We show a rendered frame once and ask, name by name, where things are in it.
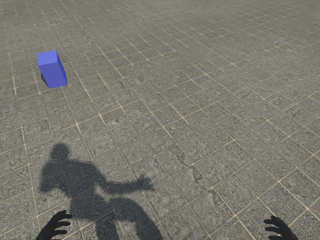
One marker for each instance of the right robot hand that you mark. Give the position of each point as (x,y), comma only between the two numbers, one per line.
(283,229)

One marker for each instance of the left robot hand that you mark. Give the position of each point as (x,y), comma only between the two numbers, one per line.
(49,231)

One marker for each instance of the carton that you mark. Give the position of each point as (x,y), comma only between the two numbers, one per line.
(52,69)

